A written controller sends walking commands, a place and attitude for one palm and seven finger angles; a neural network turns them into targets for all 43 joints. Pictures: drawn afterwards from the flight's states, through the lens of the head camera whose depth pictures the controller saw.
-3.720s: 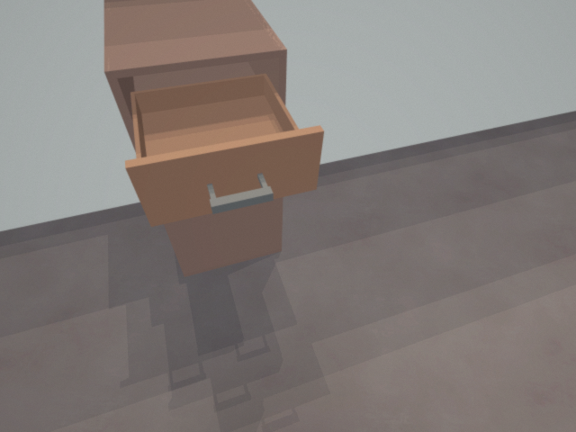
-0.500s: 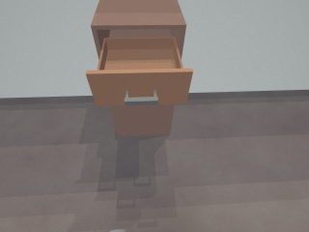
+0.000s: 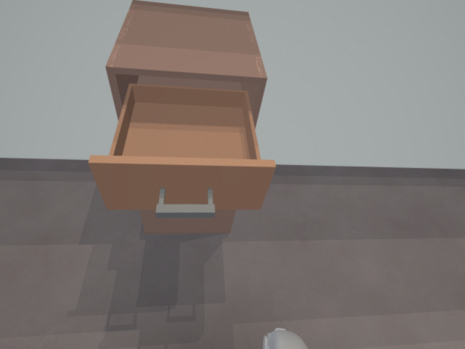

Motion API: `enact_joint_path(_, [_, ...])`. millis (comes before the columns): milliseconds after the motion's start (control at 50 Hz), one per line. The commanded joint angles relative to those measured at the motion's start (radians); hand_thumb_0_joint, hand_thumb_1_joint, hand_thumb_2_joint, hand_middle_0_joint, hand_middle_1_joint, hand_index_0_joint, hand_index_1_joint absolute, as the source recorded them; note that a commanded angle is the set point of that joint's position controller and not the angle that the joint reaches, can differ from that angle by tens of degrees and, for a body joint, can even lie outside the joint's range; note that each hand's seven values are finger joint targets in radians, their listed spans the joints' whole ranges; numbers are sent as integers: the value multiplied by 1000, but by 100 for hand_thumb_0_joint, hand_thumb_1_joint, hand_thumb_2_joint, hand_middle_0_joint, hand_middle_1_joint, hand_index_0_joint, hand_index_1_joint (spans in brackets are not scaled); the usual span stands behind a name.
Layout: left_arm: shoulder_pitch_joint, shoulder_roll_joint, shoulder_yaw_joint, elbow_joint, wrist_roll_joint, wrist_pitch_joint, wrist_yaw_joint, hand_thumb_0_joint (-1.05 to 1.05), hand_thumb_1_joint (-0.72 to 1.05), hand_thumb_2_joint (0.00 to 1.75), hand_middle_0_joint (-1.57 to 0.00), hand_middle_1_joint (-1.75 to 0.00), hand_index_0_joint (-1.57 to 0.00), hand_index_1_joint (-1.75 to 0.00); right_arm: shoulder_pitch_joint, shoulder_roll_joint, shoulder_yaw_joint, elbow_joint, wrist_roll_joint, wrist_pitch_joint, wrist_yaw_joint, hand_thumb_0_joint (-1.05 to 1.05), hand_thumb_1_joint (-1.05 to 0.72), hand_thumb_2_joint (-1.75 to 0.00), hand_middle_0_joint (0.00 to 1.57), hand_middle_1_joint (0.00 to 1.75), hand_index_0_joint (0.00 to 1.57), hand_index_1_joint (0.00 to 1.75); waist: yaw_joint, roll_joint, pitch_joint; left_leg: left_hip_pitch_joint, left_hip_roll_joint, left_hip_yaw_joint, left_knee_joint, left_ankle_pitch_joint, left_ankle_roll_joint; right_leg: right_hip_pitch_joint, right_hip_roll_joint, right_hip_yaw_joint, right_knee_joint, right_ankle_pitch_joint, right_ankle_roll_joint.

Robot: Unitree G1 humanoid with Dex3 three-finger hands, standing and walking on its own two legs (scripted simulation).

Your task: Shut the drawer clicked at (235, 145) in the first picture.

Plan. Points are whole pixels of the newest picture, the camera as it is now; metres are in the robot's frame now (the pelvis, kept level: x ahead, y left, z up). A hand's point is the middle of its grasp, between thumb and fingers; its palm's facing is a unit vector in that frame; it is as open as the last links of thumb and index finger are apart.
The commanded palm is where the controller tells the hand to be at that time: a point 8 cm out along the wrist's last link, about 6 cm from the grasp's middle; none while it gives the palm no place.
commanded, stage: take the last steps up to it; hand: left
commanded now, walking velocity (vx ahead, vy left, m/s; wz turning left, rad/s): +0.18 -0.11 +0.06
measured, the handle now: (186, 202) +0.40 +0.12 -0.02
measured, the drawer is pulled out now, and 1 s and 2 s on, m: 0.30 0.30 0.30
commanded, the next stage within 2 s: come to a stop and stand still in 0.10 s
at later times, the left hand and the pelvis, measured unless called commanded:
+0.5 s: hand (178, 344) +0.16 +0.10 -0.18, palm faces +0.09 -0.97 -0.23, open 7.3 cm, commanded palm none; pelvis +0.09 -0.09 -0.02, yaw +2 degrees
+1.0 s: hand out of the picture +0.03 +0.15 -0.19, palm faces +0.07 -0.97 -0.23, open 7.4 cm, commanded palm none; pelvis +0.05 -0.03 -0.01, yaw +1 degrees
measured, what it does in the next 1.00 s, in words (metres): steps on the spot: right foot, then left foot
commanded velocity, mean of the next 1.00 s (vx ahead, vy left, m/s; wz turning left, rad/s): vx -0.04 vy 0.05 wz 0.01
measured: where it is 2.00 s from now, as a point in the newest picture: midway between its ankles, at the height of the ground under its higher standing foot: outside the picture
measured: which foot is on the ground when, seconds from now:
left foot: down 0.00-0.20, up 0.22-0.64, down 0.66-1.00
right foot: up 0.00-0.20, down 0.22-0.68, up 0.70-0.98, down 1.00-1.00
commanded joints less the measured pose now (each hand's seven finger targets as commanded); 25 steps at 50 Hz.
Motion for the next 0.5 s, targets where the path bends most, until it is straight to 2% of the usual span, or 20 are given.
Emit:
enact_joint_path(0, [-86, -18, -13, -81, -7, -20, -8, 0, 90, 90, -20, -30, -20, -30, 109, -171, -41, 1, -6, -1, -3, 0, -90, -90, 20, 30, 20, 30, -38, 220, 67, 46, 211, -104, -133, 367, 102, -76, -24, -74, -221, 19, 9])
enact_joint_path(40, [-126, -13, -15, -86, -12, -26, -7, 0, 90, 90, -20, -30, -20, -30, 108, -177, -48, 6, -9, 7, 0, 0, -90, -90, 20, 30, 20, 30, -53, 240, 76, 14, 217, -101, -123, 329, 96, 6, -19, -94, -354, 10, 2])
enact_joint_path(60, [-129, -7, -14, -91, -13, -30, -6, 0, 90, 90, -20, -30, -20, -30, 96, -176, -49, 8, -10, 11, 1, 0, -90, -90, 20, 30, 20, 30, -51, 263, 87, -16, 224, -111, -115, 307, 96, 50, -12, -101, -401, -6, -6])
enact_joint_path(100, [-75, 2, -7, -73, -14, -38, -6, 0, 90, 90, -20, -30, -20, -30, 60, -194, -58, 5, -10, 17, 1, 0, -90, -90, 20, 30, 20, 30, -25, 256, 35, -32, 231, -119, -73, 230, 86, 170, 6, -111, -481, 5, -20])
enact_joint_path(120, [-25, 14, 0, -56, -13, -44, -3, 0, 90, 90, -20, -30, -20, -30, 46, -194, -61, 6, -9, 21, 2, 0, -90, -90, 20, 30, 20, 30, -2, 234, 12, -68, 221, -120, -19, 184, 70, 279, 20, -121, -534, 19, -27])
enact_joint_path(140, [86, 41, 7, -17, -10, -55, 0, 0, 90, 90, -20, -30, -20, -30, 40, -185, -59, 9, -6, 24, 5, 0, -90, -90, 20, 30, 20, 30, 47, 163, -49, -87, 174, -88, 111, 151, 41, 424, 39, -131, -614, 50, -30])
enact_joint_path(160, [203, 101, 16, 23, -7, -69, 9, 0, 90, 90, -20, -30, -20, -30, 58, -151, -54, 15, 1, 23, 14, 0, -90, -90, 20, 30, 20, 30, 93, 26, -117, -196, 105, -46, 304, 48, 11, 611, -12, -70, -656, 85, -47])
enact_joint_path(180, [280, 202, 35, 50, -6, -83, 24, 0, 90, 90, -20, -30, -20, -30, 100, -61, -30, -4, 10, 25, 20, 0, -90, -90, 20, 30, 20, 30, 100, -280, -187, -416, -25, -1, 588, -326, -26, 778, -265, 227, -740, 225, -120])
enact_joint_path(200, [274, 184, 13, 36, -25, -78, 35, 0, 90, 90, -20, -30, -20, -30, 66, -80, -26, -28, 17, 43, 10, 0, -90, -90, 20, 30, 20, 30, 88, -185, -166, -386, -22, -125, 713, -409, -17, 635, -329, 286, -801, 354, -166])
enact_joint_path(220, [156, 161, 13, 13, -21, -83, 42, 0, 90, 90, -20, -30, -20, -30, 98, -57, -27, -8, 17, 53, 6, 0, -90, -90, 20, 30, 20, 30, 39, -223, -157, -361, -2, -169, 762, -350, -22, 533, -318, 276, -827, 341, -173])
enact_joint_path(240, [59, 117, 0, -15, -21, -80, 48, 0, 90, 90, -20, -30, -20, -30, 96, -75, -27, 7, 16, 61, 3, 0, -90, -90, 20, 30, 20, 30, 16, -196, -106, -327, 19, -184, 760, -299, -29, 439, -301, 248, -840, 336, -179])
enact_joint_path(260, [-7, 74, -9, -31, -18, -73, 60, 0, 90, 90, -20, -30, -20, -30, 70, -70, -27, 20, 17, 68, 0, 0, -90, -90, 20, 30, 20, 30, 1, -103, -56, -295, 30, -181, 717, -262, -39, 369, -273, 167, -817, 438, -190])
enact_joint_path(280, [-21, 68, -8, -45, -13, -68, 67, 0, 90, 90, -20, -30, -20, -30, 54, -56, -21, 22, 18, 75, 0, 0, -90, -90, 20, 30, 20, 30, -4, -40, -40, -277, 20, -177, 678, -247, -47, 340, -257, 114, -779, 564, -195])
enact_joint_path(300, [-21, 79, -6, -51, -11, -64, 73, 0, 90, 90, -20, -30, -20, -30, 46, -49, -23, 19, 22, 88, -1, 0, -90, -90, 20, 30, 20, 30, -5, -33, -43, -267, 4, -170, 647, -237, -51, 333, -255, 82, -755, 628, -206])
enact_joint_path(320, [-4, 90, -3, -50, -11, -59, 76, 0, 90, 90, -20, -30, -20, -30, 27, -57, -26, 11, 21, 99, 1, 0, -90, -90, 20, 30, 20, 30, 7, -20, -56, -268, -16, -164, 631, -230, -55, 350, -253, 76, -746, 651, -213])
enact_joint_path(360, [18, 119, 12, -50, -11, -48, 87, 0, 90, 90, -20, -30, -20, -30, -9, -80, -36, -23, 14, 115, 7, 0, -90, -90, 20, 30, 20, 30, 26, -34, -78, -323, -37, -169, 653, -223, -63, 416, -283, 98, -738, 676, -246])
enact_joint_path(380, [32, 126, 14, -57, -12, -45, 90, 0, 90, 90, -20, -30, -20, -30, -45, -90, -40, -47, 11, 123, 11, 0, -90, -90, 20, 30, 20, 30, 34, -38, -72, -346, -41, -180, 683, -206, -66, 409, -291, 101, -741, 676, -249])
enact_joint_path(420, [29, 132, 15, -70, -9, -41, 95, 0, 90, 90, -20, -30, -20, -30, -98, -110, -48, -87, 7, 135, 18, 0, -90, -90, 20, 30, 20, 30, 35, -64, -64, -365, -43, -201, 710, -193, -69, 394, -298, 113, -749, 630, -256])
enact_joint_path(460, [-2, 148, 22, -93, -4, -37, 96, 0, 90, 90, -20, -30, -20, -30, -121, -116, -53, -117, 10, 138, 23, 0, -90, -90, 20, 30, 20, 30, 26, -64, -75, -343, -39, -208, 670, -203, -70, 377, -304, 110, -750, 556, -260])
enact_joint_path(480, [-6, 157, 22, -107, -2, -36, 95, 0, 90, 90, -20, -30, -20, -30, -138, -115, -51, -129, 9, 137, 27, 0, -90, -90, 20, 30, 20, 30, 26, -66, -73, -322, -44, -201, 636, -195, -69, 355, -294, 106, -756, 504, -250])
